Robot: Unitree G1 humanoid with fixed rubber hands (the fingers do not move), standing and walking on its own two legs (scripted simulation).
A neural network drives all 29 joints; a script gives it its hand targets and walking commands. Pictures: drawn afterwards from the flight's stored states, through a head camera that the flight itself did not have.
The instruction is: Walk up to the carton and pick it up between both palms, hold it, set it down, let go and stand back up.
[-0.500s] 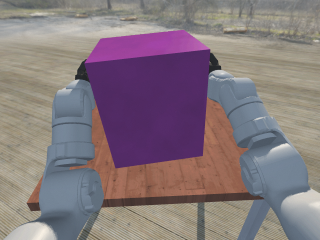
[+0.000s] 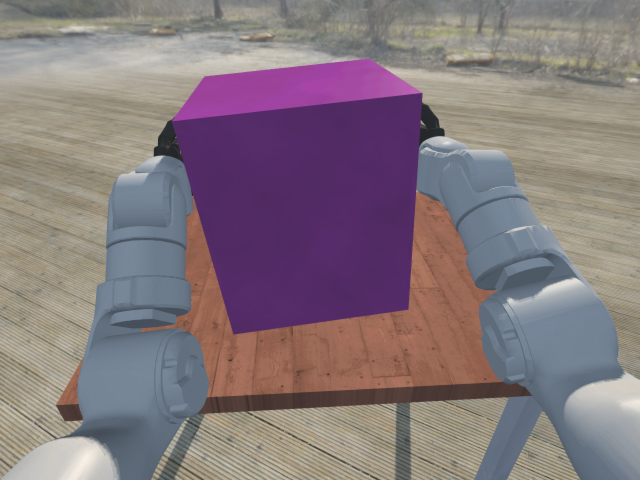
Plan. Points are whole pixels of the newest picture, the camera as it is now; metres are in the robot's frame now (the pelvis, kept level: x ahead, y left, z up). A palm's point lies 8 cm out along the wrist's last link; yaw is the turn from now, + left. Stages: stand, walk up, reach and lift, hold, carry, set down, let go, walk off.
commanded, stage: hold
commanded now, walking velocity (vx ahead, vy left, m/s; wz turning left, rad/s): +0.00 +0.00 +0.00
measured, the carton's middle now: (304, 190) +0.37 +0.00 +0.28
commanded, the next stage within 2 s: set down in 1.48 s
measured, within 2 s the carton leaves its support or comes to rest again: neither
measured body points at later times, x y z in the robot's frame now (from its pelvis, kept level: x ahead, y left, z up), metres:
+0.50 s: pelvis +0.00 +0.00 +0.00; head -0.10 +0.02 +0.44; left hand +0.38 +0.16 +0.30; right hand +0.38 -0.14 +0.32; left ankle +0.03 +0.10 -0.75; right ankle -0.01 -0.10 -0.75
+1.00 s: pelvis +0.00 +0.00 +0.00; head -0.10 +0.02 +0.44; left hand +0.38 +0.16 +0.30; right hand +0.38 -0.15 +0.32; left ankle +0.03 +0.10 -0.75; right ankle -0.01 -0.10 -0.75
